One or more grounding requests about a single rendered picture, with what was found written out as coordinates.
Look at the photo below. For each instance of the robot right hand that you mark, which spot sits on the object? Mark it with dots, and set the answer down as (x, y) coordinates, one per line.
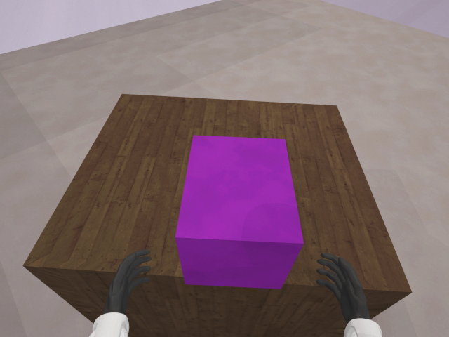
(348, 289)

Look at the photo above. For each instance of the robot left hand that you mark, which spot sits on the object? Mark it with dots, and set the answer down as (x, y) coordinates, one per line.
(123, 283)

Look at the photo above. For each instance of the carton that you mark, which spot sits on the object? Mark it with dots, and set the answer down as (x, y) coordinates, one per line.
(239, 223)

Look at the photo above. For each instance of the pedestal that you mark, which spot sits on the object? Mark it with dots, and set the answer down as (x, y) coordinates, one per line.
(126, 196)

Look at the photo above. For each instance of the robot right forearm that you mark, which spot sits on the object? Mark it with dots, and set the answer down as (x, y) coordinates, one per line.
(362, 328)

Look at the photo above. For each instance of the robot left forearm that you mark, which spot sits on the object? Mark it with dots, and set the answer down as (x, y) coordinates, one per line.
(111, 324)

